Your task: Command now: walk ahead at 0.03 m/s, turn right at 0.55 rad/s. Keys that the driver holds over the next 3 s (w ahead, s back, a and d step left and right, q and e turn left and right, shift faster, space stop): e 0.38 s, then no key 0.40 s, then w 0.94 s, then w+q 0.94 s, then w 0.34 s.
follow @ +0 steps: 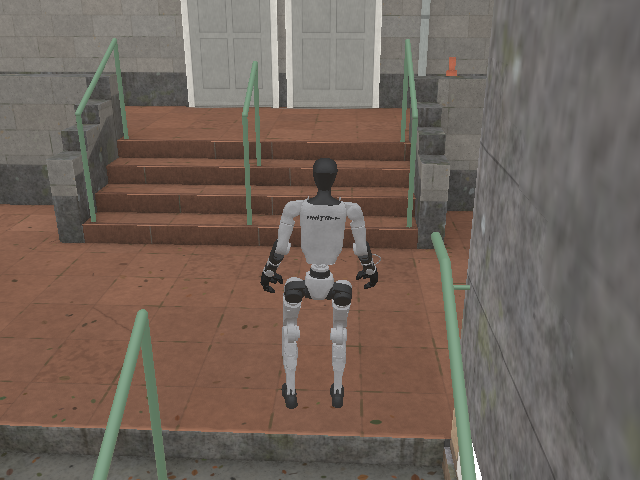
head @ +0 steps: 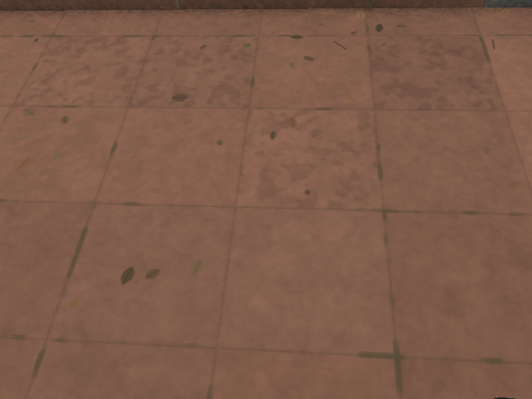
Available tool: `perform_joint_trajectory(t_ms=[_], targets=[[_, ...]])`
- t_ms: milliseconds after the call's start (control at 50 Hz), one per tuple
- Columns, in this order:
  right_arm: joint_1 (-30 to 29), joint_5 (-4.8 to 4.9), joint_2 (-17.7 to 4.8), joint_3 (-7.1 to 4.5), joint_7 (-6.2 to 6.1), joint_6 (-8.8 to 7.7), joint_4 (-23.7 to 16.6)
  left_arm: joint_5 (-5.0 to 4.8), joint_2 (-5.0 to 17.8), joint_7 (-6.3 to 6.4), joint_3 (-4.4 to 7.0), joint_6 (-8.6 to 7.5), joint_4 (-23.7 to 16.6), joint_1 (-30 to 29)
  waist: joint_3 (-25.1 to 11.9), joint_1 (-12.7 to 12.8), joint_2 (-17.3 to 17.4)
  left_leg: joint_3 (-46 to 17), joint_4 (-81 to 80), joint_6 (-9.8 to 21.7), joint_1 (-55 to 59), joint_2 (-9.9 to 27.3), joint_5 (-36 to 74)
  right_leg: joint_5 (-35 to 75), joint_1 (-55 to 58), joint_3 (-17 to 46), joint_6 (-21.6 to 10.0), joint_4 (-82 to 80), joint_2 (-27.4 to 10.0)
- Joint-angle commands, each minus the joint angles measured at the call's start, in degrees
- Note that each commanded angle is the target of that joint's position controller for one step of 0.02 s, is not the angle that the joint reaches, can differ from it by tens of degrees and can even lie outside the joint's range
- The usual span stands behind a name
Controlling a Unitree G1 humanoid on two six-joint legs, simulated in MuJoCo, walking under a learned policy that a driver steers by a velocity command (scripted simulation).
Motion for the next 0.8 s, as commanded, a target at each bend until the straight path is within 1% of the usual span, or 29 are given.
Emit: perform_joint_trajectory(t_ms=[20, 40, 60, 80, 120, 200, 280, 320, 360, 380, 400, 420, 440, 460, 480, 500, 540, 560, 600, 620, 640, 660, 680, 700, 720, 740, 760, 780, 800], targets=[[-4.6, 0.2, -2.6, 0.38, 0.04, 0.87, -5.6, 0.07, 11.9, 0.81, 3.41, 0.35, -5.7, 6.1, -10.8, 2.3, -7.7, -10.2, 23.8, 0.9, -20.9, -3.2, -7.2, 35.2, 21.6, 23.5, -13.8, -13.1, -15.6], [-4.5, -0.26, -3.4, 0.23, 0.1, 0.9, -5.1, -1.0, 10.5, 1.32, 3.06, 0.53, -6.6, 3.0, -10.0, 0.9, -5.0, -11.9, 23.0, 0.8, -20.6, -2.2, -3.5, 31.1, 19.5, 21.7, -11.9, -13.3, -13.8], [-4.1, -0.46, -4.4, 0.08, -0.27, 0.79, -5.3, -1.82, 9.3, 1.91, 2.54, 1.03, -7.6, -0.5, -10.1, -0.7, -4.3, -12.7, 21.5, 0.2, -18.9, -2.2, -0.8, 28.0, 16.3, 20.6, -10.9, -13.9, -12.6], [-3.8, -1.01, -4.2, 0.21, -0.42, 0.49, -6.0, -1.66, 9.5, 2.17, 2.53, 1.49, -8.3, -1.8, -10.7, -1.7, -5.9, -12.8, 22.0, -0.3, -16.3, -2.8, 0.2, 28.6, 14.0, 20.4, -10.6, -13.3, -11.8], [-2.7, -0.78, -4.0, 0.53, -0.76, 0.3, -6.2, -1.0, 9.1, 2.64, 2.33, 1.78, -9.4, -2.5, -12.0, -2.3, -6.5, -12.7, 20.6, -0.8, -14.5, -4.1, 2.6, 28.2, 13.1, 19.1, -10.4, -13.2, -10.3], [-3.8, -0.31, -1.9, 2.06, -1.07, 0.42, -7.3, -1.21, 9.7, 3.35, 2.73, 2.54, -10.5, -1.9, -11.1, -1.1, -7.8, -12.5, 9.7, -0.9, -10.8, -5.6, 4.7, 19.5, 11.6, 20.1, -9.1, -13.4, -7.8], [-2.2, 0.39, -2.5, 2.26, -0.33, 0.23, -7.5, -1.01, 9.6, 2.76, 2.71, 3.46, -11.8, -2.6, -9.6, -0.3, -9.7, -12.4, 1.2, -0.3, -5.1, -7.0, 2.9, 12.1, 9.6, 24.4, -9.1, -13.5, -6.7], [-1.3, 0.59, -2.7, 2.31, 0.13, -0.27, -7.7, -1.3, 9.7, 2.68, 2.73, 3.88, -12.3, -2.9, -9.0, -0.3, -9.9, -12.5, -4.5, 0.4, -2.6, -7.5, 2.6, 12.0, 10.2, 27.1, -8.9, -12.9, -6.4], [2.5, 0.71, -2.3, 2.16, 0.87, -0.79, -6.9, -2.3, 9.6, 2.69, 2.61, 4.46, -12.9, -4.3, -8.4, -2.7, -9.2, -11.3, -16.6, 2.1, 4.9, -8.0, 9.2, 11.1, 8.0, 27.2, -7.3, -10.8, -4.1], [5.2, 0.14, -3.9, 1.51, 1.11, -0.8, -6.3, -2.47, 8.9, 2.81, 2.49, 4.57, -13.4, -4.2, -8.9, -3.3, -7.1, -13.4, -19.7, 3.9, 11.5, -4.6, 13.4, 5.8, 3.4, 25.8, -5.3, -8.5, -2.1], [7.1, -1.27, -7.5, 0.72, 0.97, -0.57, -6.5, -2.01, 6.0, 2.8, 1.63, 4.49, -13.9, -3.1, -9.6, -2.4, 3.5, -22.7, -22.2, 8.5, 18.1, 7.4, 21.5, -7.6, -5.0, 18.1, -2.2, 3.1, 2.8], [5.5, -2.92, -10.5, 0.02, 1.07, -0.36, -6.9, -2.12, 8.0, 2.52, 2.02, 3.54, -15.4, -3.8, -5.2, -1.3, 21.4, -37.4, -27.1, 18.9, 15.2, 18.2, 32.2, -21.6, -16.2, 4.7, 1.9, 15.4, 10.6], [3.4, -3.4, -8.1, 0.23, 0.66, -0.6, -9.2, -1.36, 11.9, 1.74, 3.4, 2.56, -14.3, -4.0, -5.9, -2.0, 17.0, -39.4, -27.7, 21.8, 12.6, 20.1, 29.7, -20.8, -15.7, 7.0, 4.2, 28.9, 6.4], [0.5, -2.63, -5.4, 1.0, 0.1, -0.59, -10.3, -1.99, 12.5, 1.21, 3.7, 2.69, -12.4, -3.1, -5.4, -1.1, 11.5, -33.0, -26.6, 18.9, 11.2, 16.0, 25.7, -16.5, -14.5, 7.3, 5.0, 34.5, 5.6], [-1.4, -1.61, -4.4, 1.73, -0.05, -0.41, -11.0, -2.08, 10.7, 1.41, 3.27, 3.63, -10.4, -1.7, -4.3, -0.1, 8.1, -27.6, -26.1, 15.9, 9.3, 11.6, 22.1, -13.3, -13.1, 6.6, 5.8, 37.6, 5.1], [-1.6, -0.62, -4.2, 2.18, -0.13, -0.43, -11.1, -1.59, 9.2, 1.61, 2.67, 4.24, -10.4, -1.9, -3.3, -0.4, 7.2, -25.4, -26.2, 15.2, 8.8, 10.1, 21.4, -10.6, -13.6, 6.3, 6.3, 40.0, 5.1], [-0.6, -0.76, -3.6, 3.03, -0.14, -0.4, -11.3, -1.63, 6.1, 1.3, 1.24, 4.43, -10.7, -3.2, -3.0, -0.9, 6.6, -20.0, -26.2, 14.7, 8.4, 6.5, 21.2, -6.8, -11.6, 3.5, 6.8, 36.3, 4.3], [0.1, -0.63, -3.7, 3.14, -0.19, -0.19, -11.3, -1.74, 5.2, 1.3, 0.59, 4.47, -11.6, -4.5, -3.3, -1.3, 7.3, -18.5, -26.4, 14.3, 9.5, 5.3, 19.9, -5.6, -10.4, 2.6, 6.9, 29.7, 3.7], [2.1, -0.66, -3.8, 3.27, -0.02, 0.2, -10.4, -1.18, 2.8, 1.01, -0.86, 4.12, -12.2, -7.0, -5.1, -3.2, 10.2, -16.7, -25.7, 14.1, 11.1, 4.4, 17.0, -7.2, -3.4, 0.3, 6.7, 14.8, 1.5], [4.3, -0.67, -5.1, 2.99, 0.25, 0.4, -9.6, -1.28, 2.6, 0.78, -1.07, 4.02, -12.3, -7.3, -5.3, -4.0, 12.2, -17.5, -25.4, 14.8, 11.6, 5.1, 16.4, -10.6, -0.5, -1.0, 6.6, 9.8, 1.5], [6.1, -0.57, -6.4, 2.7, 0.57, 0.6, -9.0, -1.47, 3.4, 0.57, -0.85, 3.94, -12.0, -6.5, -5.2, -4.3, 13.1, -18.4, -24.6, 15.4, 12.0, 5.9, 16.7, -11.8, 2.0, -2.1, 6.3, 4.9, 1.9], [6.5, -0.18, -6.8, 2.66, 0.81, 0.78, -8.8, -1.6, 4.1, 0.36, -0.54, 3.85, -11.1, -4.4, -5.1, -3.4, 12.7, -18.7, -23.2, 15.3, 11.5, 6.3, 17.7, -7.2, 5.5, -3.0, 5.4, -2.3, 2.3], [7.6, 0.24, -6.3, 2.95, 1.13, 0.72, -8.2, -1.46, 4.5, 0.22, -0.36, 3.84, -9.9, -2.1, -4.7, -2.4, 11.8, -18.4, -21.9, 14.2, 9.7, 6.0, 20.2, -0.1, 10.3, -3.5, 4.1, -10.6, 2.9], [10.3, 0.54, -5.7, 3.2, 1.48, 0.18, -7.0, -0.89, 6.0, 0.33, -0.17, 3.83, -10.0, -0.7, -4.7, -2.0, 10.3, -17.9, -20.7, 11.3, 6.4, 5.5, 21.7, 6.8, 16.2, -0.1, 2.3, -14.9, 1.1], [10.9, -0.62, -3.7, 3.89, 1.88, -0.46, -7.5, -0.02, 9.5, 0.53, 0.23, 3.67, -10.5, 0.8, -7.6, -3.0, 1.9, -13.4, -13.2, 6.8, 1.4, 1.5, 16.3, 22.7, 22.8, 9.2, -0.4, -12.9, -6.8], [10.5, -1.32, 0.5, 5.2, 1.82, -1.19, -8.3, 0.76, 10.0, 0.07, -0.13, 3.65, -9.7, -1.5, -7.8, -5.5, -12.8, -8.5, -13.9, 3.4, 0.6, -2.1, 3.6, 19.4, 15.0, 13.3, -6.4, -13.2, -12.3], [7.5, -1.99, -2.2, 4.93, 1.68, -1.14, -8.4, 0.25, 4.9, -0.42, -1.34, 3.0, -11.2, -4.7, -5.9, -3.6, -10.8, -9.6, -14.1, 1.7, 5.0, -1.5, 6.7, 10.7, 10.5, 13.8, -7.9, -15.4, -10.9], [6.5, -2.04, -2.4, 4.82, 1.9, -1.04, -8.0, 0.53, 2.8, -0.6, -2.06, 2.59, -10.8, -6.1, -5.1, -3.9, -9.2, -9.7, -15.2, 1.5, 6.6, -1.6, 11.1, 4.4, 10.1, 11.3, -5.9, -15.4, -8.2], [7.1, -2.15, -2.4, 4.8, 1.86, -0.84, -6.9, 0.55, 4.7, -0.5, -1.42, 2.47, -10.0, -4.2, -5.7, -2.8, -8.7, -7.7, -13.3, 1.5, 7.2, -3.2, 9.7, -6.0, 10.4, 10.3, -4.6, -16.2, -6.2]])
Next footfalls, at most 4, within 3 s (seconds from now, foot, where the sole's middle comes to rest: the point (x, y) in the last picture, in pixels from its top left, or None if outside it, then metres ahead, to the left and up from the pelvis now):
0.40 left None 0.06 0.12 -0.77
0.72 right None -0.06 -0.12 -0.77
1.14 left None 0.08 0.12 -0.77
1.60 right None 0.38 -0.19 -0.77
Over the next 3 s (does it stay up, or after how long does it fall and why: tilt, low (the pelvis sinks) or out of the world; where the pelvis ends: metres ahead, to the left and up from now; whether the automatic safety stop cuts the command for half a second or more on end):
stays up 1.01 -0.09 0.01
